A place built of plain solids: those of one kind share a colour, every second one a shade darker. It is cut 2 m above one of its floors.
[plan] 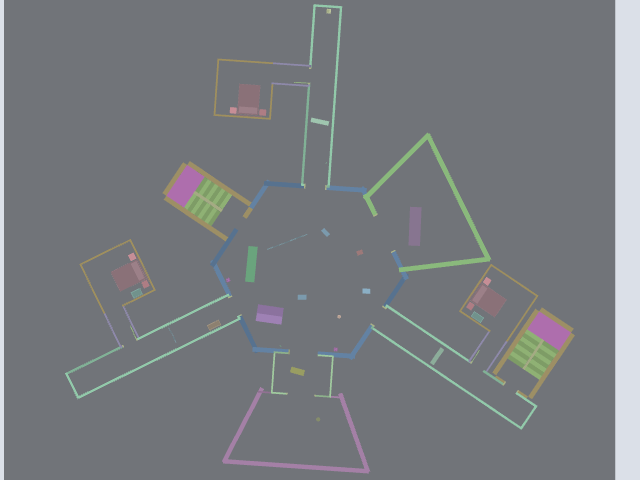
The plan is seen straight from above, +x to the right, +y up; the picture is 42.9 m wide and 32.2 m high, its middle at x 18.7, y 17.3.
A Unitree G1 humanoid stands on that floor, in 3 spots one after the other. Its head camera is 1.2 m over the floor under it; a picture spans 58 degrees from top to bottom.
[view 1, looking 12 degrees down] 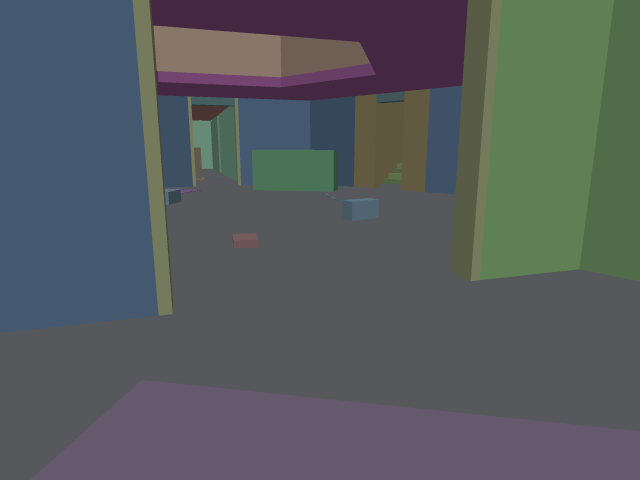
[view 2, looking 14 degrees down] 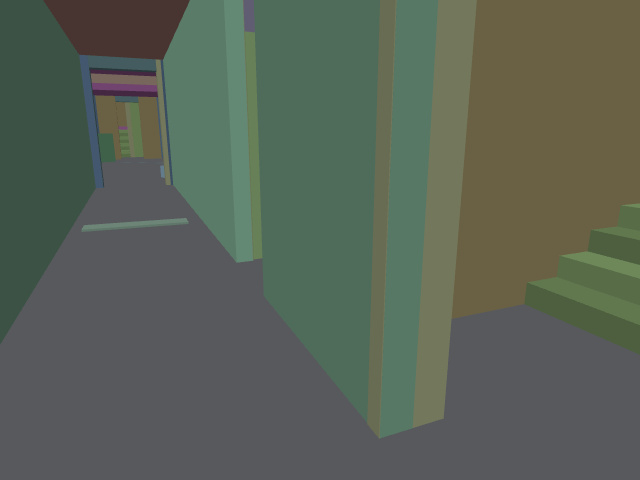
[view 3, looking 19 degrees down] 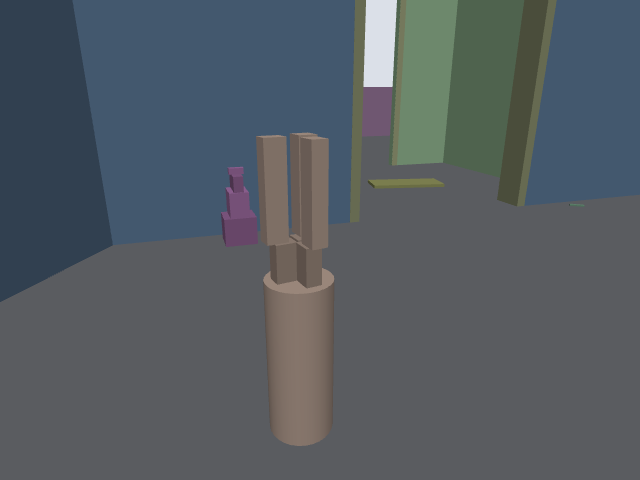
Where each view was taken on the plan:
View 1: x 26.56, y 18.15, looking -172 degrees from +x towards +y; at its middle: ground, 5.77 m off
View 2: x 31.63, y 6.12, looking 123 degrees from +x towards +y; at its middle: wall_wing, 2.13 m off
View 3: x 20.43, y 13.43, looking -112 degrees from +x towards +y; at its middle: umbrella_stand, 1.33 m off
